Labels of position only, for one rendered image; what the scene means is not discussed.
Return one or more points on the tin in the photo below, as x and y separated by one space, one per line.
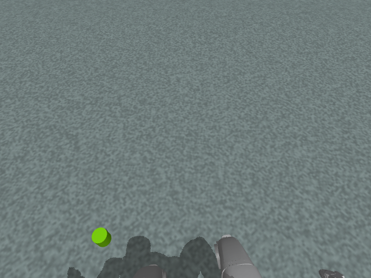
101 237

